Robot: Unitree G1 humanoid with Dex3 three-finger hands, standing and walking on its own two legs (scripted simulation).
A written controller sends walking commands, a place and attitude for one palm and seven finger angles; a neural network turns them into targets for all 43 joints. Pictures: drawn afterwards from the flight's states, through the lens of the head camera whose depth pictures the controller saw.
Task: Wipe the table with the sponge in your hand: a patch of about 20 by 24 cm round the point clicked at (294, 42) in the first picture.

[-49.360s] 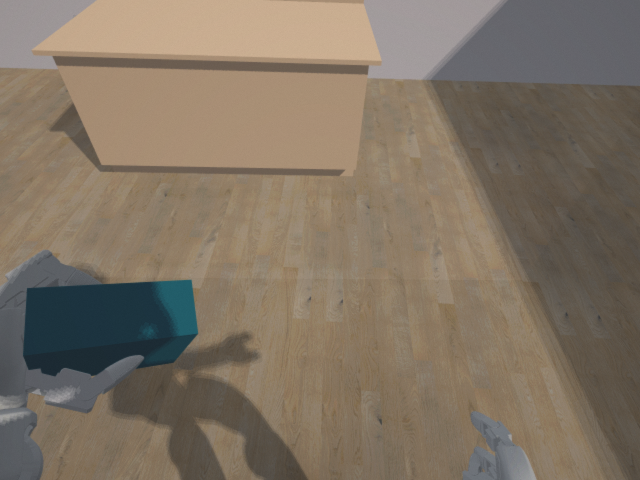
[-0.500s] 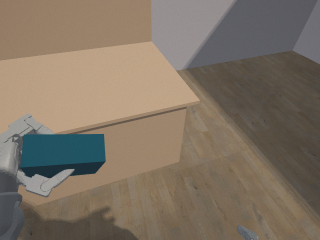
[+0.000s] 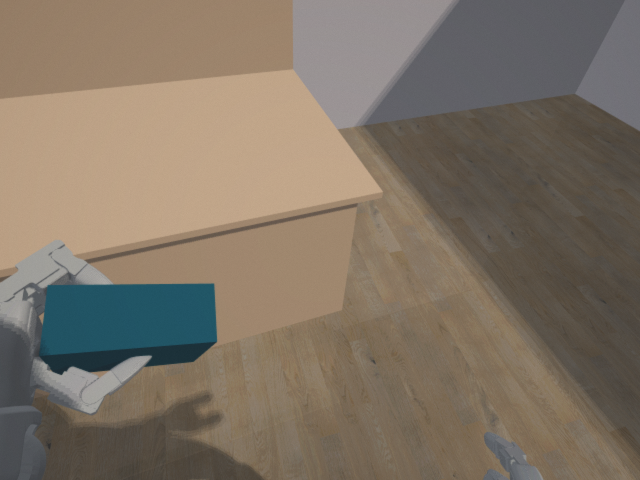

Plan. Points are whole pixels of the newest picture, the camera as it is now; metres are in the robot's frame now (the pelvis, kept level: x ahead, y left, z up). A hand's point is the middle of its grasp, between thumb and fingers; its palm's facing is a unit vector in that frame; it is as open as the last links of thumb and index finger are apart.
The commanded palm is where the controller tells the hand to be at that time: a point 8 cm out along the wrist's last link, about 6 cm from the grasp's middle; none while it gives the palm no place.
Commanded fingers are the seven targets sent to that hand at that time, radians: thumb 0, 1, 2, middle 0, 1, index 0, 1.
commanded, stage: stop stepping back and stand still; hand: left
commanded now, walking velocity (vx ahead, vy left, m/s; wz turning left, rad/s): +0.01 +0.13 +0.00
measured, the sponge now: (158, 329) +0.22 +0.18 +0.15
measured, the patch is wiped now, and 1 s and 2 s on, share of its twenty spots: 1.00 1.00 1.00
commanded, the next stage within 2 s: stand and wait in 0.08 s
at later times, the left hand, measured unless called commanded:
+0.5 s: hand (70, 297) +0.24 +0.26 +0.17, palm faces +0.37 -0.87 -0.33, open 9.4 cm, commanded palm +0.19 +0.30 +0.19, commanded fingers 0.00 0.10 1.30 -1.20 -1.60 -1.20 -1.60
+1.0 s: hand (74, 296) +0.24 +0.26 +0.17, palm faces +0.36 -0.88 -0.32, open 9.4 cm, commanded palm +0.19 +0.30 +0.19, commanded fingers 0.00 0.10 1.30 -1.20 -1.60 -1.20 -1.60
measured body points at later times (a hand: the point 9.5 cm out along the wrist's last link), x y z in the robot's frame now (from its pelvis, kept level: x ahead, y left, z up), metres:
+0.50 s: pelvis +0.02 +0.02 +0.01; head +0.02 +0.03 +0.46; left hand +0.21 +0.30 +0.19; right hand +0.21 -0.20 -0.05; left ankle +0.03 +0.13 -0.73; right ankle +0.04 -0.11 -0.73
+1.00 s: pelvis +0.03 +0.02 +0.02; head +0.02 +0.03 +0.46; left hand +0.22 +0.30 +0.18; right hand +0.19 -0.22 -0.06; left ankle +0.03 +0.13 -0.73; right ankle +0.04 -0.11 -0.73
